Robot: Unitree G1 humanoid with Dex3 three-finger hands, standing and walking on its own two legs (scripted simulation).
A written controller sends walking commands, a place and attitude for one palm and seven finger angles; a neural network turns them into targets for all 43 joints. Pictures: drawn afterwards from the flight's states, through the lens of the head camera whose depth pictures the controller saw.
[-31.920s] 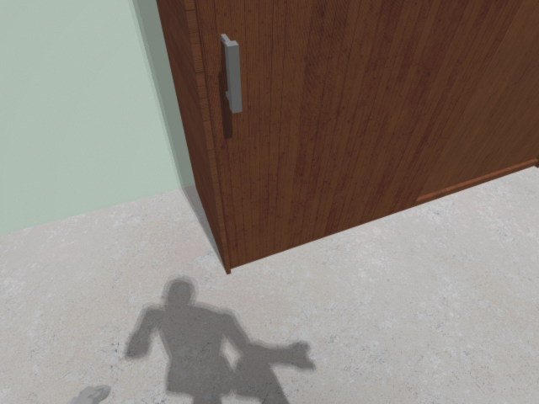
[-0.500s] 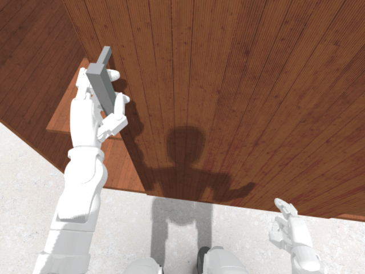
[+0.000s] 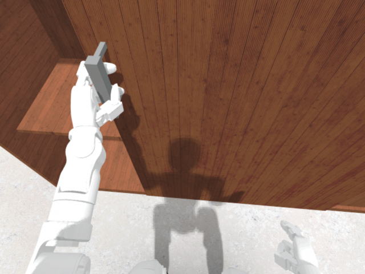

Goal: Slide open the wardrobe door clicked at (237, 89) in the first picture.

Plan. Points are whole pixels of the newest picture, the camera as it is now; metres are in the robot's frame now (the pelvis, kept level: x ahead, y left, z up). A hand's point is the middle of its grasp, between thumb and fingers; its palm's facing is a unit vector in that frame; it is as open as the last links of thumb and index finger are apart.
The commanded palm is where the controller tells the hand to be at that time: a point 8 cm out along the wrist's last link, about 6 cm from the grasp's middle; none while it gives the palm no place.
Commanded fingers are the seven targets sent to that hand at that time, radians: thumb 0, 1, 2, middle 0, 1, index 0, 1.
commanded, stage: step sideways, sliding the door along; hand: left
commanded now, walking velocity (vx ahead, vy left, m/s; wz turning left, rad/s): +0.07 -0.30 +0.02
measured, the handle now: (108, 82) +0.45 +0.20 +0.14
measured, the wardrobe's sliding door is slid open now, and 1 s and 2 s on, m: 0.48 0.68 0.68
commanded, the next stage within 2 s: stop walking and hold the door there in 1.14 s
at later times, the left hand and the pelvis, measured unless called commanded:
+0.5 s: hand (172, 105) +0.40 +0.06 +0.14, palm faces +0.35 -0.93 -0.11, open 6.4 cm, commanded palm +0.37 +0.04 +0.14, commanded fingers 0.00 0.90 0.90 -0.45 -1.40 -0.45 -1.40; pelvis +0.01 -0.15 +0.00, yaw +4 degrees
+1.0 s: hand (221, 106) +0.41 -0.03 +0.14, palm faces +0.47 -0.87 -0.13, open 6.8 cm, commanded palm +0.37 -0.06 +0.14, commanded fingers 0.00 0.90 0.90 -0.45 -1.40 -0.45 -1.40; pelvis +0.05 -0.28 +0.00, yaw +4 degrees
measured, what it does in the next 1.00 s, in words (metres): steps to the right: right foot, then left foot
